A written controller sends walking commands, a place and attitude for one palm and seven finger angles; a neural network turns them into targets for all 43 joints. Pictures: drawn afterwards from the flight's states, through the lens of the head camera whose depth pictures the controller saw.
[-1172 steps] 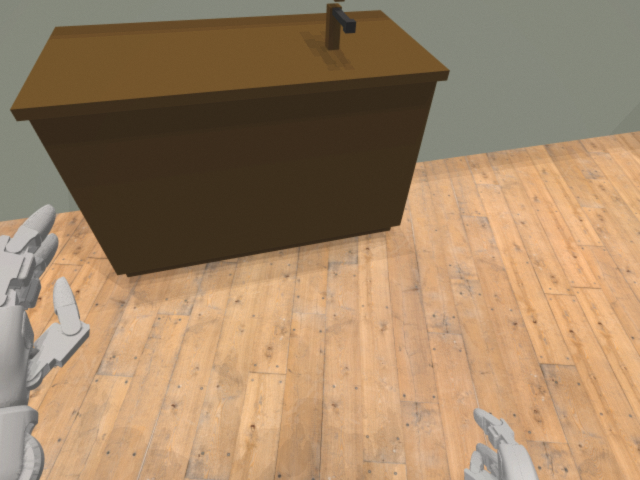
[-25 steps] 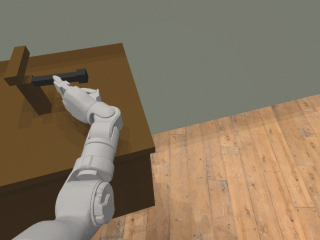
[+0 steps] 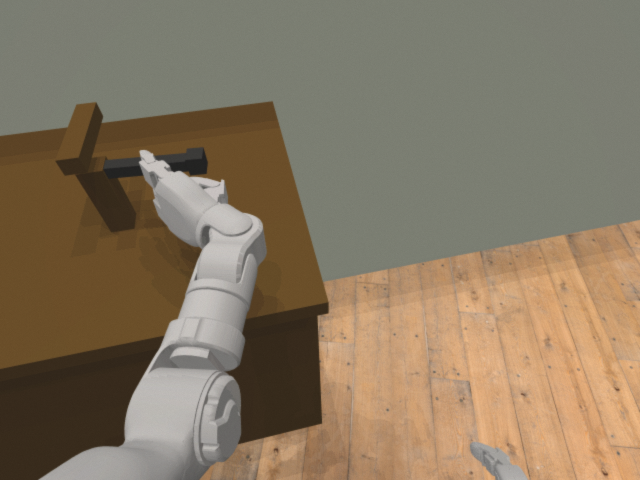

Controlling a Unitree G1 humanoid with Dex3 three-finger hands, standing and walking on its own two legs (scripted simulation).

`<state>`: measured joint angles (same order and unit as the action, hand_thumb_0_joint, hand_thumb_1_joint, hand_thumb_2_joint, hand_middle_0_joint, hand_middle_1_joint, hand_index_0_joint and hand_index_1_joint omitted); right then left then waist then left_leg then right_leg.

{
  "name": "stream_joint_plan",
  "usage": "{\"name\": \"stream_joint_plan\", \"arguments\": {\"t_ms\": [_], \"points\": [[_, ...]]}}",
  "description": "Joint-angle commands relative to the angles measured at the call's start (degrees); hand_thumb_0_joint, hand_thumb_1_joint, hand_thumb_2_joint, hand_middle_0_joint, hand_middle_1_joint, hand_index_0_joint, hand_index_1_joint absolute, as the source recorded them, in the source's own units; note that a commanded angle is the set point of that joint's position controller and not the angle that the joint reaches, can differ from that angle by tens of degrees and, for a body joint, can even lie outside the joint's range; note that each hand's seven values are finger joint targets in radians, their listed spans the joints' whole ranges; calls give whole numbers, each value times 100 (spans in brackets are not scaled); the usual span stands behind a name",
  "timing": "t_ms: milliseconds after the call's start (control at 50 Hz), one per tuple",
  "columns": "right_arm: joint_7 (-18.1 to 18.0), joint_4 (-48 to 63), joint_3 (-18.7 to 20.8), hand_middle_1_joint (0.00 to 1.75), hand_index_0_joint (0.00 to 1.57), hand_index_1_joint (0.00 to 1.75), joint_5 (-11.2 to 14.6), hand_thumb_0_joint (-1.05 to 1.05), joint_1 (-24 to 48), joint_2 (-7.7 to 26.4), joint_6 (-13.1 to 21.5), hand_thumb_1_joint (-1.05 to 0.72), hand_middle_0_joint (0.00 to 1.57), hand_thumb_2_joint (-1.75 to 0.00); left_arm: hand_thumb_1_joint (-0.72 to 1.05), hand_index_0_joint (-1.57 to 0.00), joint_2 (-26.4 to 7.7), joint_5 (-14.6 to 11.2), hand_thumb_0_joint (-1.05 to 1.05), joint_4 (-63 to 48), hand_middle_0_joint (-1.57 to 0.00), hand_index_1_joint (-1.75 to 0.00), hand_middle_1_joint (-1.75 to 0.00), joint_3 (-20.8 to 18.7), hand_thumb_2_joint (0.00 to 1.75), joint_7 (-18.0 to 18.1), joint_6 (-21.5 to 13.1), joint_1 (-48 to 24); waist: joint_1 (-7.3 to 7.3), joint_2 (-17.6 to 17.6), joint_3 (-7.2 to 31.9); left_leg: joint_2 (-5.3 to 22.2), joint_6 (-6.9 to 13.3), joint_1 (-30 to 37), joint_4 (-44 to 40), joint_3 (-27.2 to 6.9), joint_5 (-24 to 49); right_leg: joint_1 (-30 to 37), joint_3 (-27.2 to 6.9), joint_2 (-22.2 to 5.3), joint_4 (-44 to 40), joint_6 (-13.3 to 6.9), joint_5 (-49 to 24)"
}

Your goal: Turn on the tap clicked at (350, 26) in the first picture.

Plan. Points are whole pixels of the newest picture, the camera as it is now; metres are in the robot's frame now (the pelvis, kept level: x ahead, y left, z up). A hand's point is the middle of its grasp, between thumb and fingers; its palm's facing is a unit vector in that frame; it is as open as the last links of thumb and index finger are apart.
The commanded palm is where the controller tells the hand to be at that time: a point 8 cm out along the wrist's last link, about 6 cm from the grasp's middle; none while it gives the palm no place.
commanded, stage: lift the hand up off the lever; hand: left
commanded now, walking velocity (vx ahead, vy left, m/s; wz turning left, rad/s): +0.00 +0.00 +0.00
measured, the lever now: (196, 161) +0.52 +0.21 +0.13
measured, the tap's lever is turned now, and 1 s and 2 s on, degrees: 85 85 85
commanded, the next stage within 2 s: draw the hand back beside the body in 1.48 s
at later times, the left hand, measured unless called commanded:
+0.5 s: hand (214, 182) +0.43 +0.15 +0.16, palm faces +0.77 -0.63 -0.11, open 7.8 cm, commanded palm +0.38 +0.18 +0.17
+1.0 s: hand (207, 174) +0.42 +0.16 +0.18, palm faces +0.77 -0.64 -0.09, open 7.8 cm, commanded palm +0.37 +0.18 +0.19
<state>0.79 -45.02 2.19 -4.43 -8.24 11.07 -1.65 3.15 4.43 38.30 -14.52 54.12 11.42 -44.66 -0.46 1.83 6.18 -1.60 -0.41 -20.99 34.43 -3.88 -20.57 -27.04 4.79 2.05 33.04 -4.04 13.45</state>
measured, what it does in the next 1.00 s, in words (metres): stands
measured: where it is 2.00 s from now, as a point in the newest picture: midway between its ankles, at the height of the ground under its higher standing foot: outside the picture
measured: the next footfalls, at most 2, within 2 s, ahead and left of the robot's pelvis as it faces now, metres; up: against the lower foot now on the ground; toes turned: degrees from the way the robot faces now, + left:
none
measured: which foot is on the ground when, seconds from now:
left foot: down 0.00-1.00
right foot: down 0.00-1.00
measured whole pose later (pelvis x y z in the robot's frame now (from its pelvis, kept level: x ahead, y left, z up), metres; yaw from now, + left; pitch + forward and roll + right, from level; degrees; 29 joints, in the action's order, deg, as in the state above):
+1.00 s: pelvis +0.00 +0.00 +0.01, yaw +0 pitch +3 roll +0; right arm -0.4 -45.9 1.8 -2.5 -6.8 11.7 -1.9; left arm 2.7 2.0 27.1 -12.6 51.9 20.4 -41.4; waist 1.1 2.6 4.6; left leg -1.3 -0.7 -13.7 28.8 -3.9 -18.3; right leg -20.1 4.7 2.3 28.3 -4.3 11.7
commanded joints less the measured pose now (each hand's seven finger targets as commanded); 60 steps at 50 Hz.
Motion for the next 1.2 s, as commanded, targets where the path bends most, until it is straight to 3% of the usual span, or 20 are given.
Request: {"name": "stream_joint_plan", "arguments": {"t_ms": [0, 60, 100, 160, 200, 240, 280, 340, 540, 600, 640, 700, 740, 820, 900, 960, 980, 1020, 1160, 1180], "points": [[-67, 658, 171, 30, 20, 30, -9, 0, 312, 648, 140, -90, 20, -90, 90, -15, -815, 308, 0, -1349, -15, -15, -15, 141, 90, 21, -240, -2592, -43, -553, 1903, 33, -90, -99, -323, 397, 1858, 1949, -268, -369, -368, 242, -1479], [-81, 692, 165, 30, 20, 30, 14, 0, 361, 643, 149, -90, 20, -90, 90, -15, -644, 264, 0, -1480, -15, -15, -15, 317, 90, -39, -171, -2549, -54, -499, 1851, 39, -85, -19, -386, 392, 1836, 1933, -252, -355, -401, 232, -1390], [-91, 689, 172, 30, 20, 30, 25, 0, 361, 657, 157, -90, 20, -90, 90, -15, -713, 221, 0, -1477, -15, -15, -15, 236, 90, -60, -119, -2430, -36, -660, 1831, 35, -69, -27, -405, 393, 1826, 2006, -266, -359, -445, 254, -1436], [-104, 691, 171, 30, 20, 30, 44, 0, 437, 635, 188, -90, 20, -90, 90, -15, -563, 208, 0, -1743, -15, -15, -15, 445, 90, -101, -80, -2584, -55, -429, 1799, 37, -88, 122, -436, 391, 1836, 1963, -254, -346, -485, 225, -1321], [-105, 661, 168, 30, 20, 30, 39, 0, 434, 635, 210, -90, 20, -90, 90, -15, -534, 195, 0, -1748, -15, -15, -15, 476, 90, -95, -29, -2550, -49, -492, 1796, 28, -101, 138, -452, 372, 1843, 1973, -242, -341, -495, 227, -1321], [-128, 653, 180, 30, 20, 30, 51, 0, 480, 642, 209, -90, 20, -90, 90, -15, -700, 158, 0, -1874, -15, -15, -15, 325, 90, -96, -6, -2555, -13, -473, 1838, 22, -113, 149, -475, 366, 1843, 2075, -246, -347, -525, 228, -1293], [-125, 641, 153, 30, 20, 30, 51, 0, 509, 629, 221, -90, 20, -90, 90, -15, -569, 171, 0, -1880, -15, -15, -15, 472, 90, -92, 46, -2598, -23, -445, 1749, 20, -114, 169, -502, 368, 1823, 2011, -243, -349, -542, 218, -1233], [-151, 643, 161, 30, 20, 30, 58, 0, 558, 640, 209, -90, 20, -90, 90, -15, -782, 134, 0, -1829, -15, -15, -15, 234, 90, -66, 118, -2504, 30, -552, 1732, 18, -90, 114, -550, 369, 1721, 2107, -257, -369, -603, 246, -1141], [-160, 640, 139, 30, 20, 30, 91, 0, 658, 638, 237, -90, 20, -90, 90, -15, -762, 144, 0, -1806, -15, -15, -15, 300, 90, -101, 218, -2635, 28, -482, 1640, 32, -48, 159, -652, 376, 1490, 2105, -312, -383, -758, 253, -814], [-144, 678, 136, 30, 20, 30, 96, 0, 658, 633, 255, -90, 20, -90, 90, -15, -613, 107, 0, -1915, -15, -15, -15, 421, 90, -117, 281, -2508, 31, -548, 1702, 29, -53, 277, -639, 402, 1759, 2163, -300, -385, -698, 259, -1242], [-154, 659, 131, 30, 20, 30, 102, 0, 703, 639, 237, -90, 20, -90, 90, -15, -600, 75, 0, -1877, -15, -15, -15, 440, 90, -144, 342, -2528, 30, -504, 1581, 35, -72, 266, -688, 380, 1670, 2118, -270, -377, -750, 250, -1041], [-167, 662, 116, 30, 20, 30, 136, 0, 738, 637, 240, -90, 20, -90, 90, -15, -796, 57, 0, -1954, -15, -15, -15, 278, 90, -126, 356, -2607, 66, -649, 1614, 31, -45, 257, -716, 387, 1604, 2197, -349, -403, -826, 275, -989], [-179, 678, 131, 30, 20, 30, 113, 0, 765, 624, 242, -90, 20, -90, 90, -15, -839, 90, 0, -2185, -15, -15, -15, 267, 90, -122, 338, -2691, 99, -498, 1757, 40, -66, 340, -725, 381, 1699, 2287, -310, -391, -773, 257, -1077], [-145, 720, 123, 30, 20, 30, 117, 0, 745, 611, 219, -90, 20, -90, 90, -15, -789, 97, 0, -2330, -15, -15, -15, 310, 90, -133, 447, -2367, 134, -486, 1829, 40, -105, 428, -692, 409, 2080, 2436, -298, -406, -667, 258, -1701], [-167, 706, 87, 30, 20, 30, 174, 0, 867, 617, 201, -90, 20, -90, 90, -15, -637, 0, 0, -2242, -15, -15, -15, 441, 90, -226, 576, -2334, 89, -668, 1485, 44, -48, 423, -799, 410, 1831, 2336, -314, -415, -847, 285, -1345], [-177, 733, 87, 30, 20, 30, 178, 0, 924, 611, 245, -90, 20, -90, 90, -15, -609, -5, 0, -2514, -15, -15, -15, 530, 90, -242, 574, -2511, 100, -490, 1574, 46, -55, 562, -839, 403, 1814, 2339, -317, -400, -879, 259, -1171], [-179, 713, 96, 30, 20, 30, 180, 0, 928, 605, 237, -90, 20, -90, 90, -15, -765, -11, 0, -2473, -15, -15, -15, 372, 90, -228, 589, -2381, 142, -515, 1608, 41, -56, 545, -819, 407, 1847, 2400, -326, -404, -881, 270, -1263], [-172, 707, 91, 30, 20, 30, 187, 0, 958, 601, 227, -90, 20, -90, 90, -15, -693, -3, 0, -2484, -15, -15, -15, 449, 90, -240, 642, -2337, 142, -553, 1557, 34, -74, 521, -829, 400, 1871, 2431, -321, -407, -879, 263, -1315], [-185, 657, 49, 30, 20, 30, 228, 0, 1094, 594, 242, -90, 20, -90, 90, -15, -622, -53, 0, -2371, -15, -15, -15, 532, 90, -252, 742, -2634, 122, -519, 1329, 27, -58, 542, -958, 360, 1415, 2228, -335, -403, -1086, 260, -515], [-193, 628, 48, 30, 20, 30, 233, 0, 1118, 597, 243, -90, 20, -90, 90, -15, -742, -56, 0, -2277, -15, -15, -15, 424, 90, -234, 740, -2670, 135, -592, 1301, 22, -37, 490, -960, 360, 1286, 2225, -363, -410, -1138, 276, -379]]}}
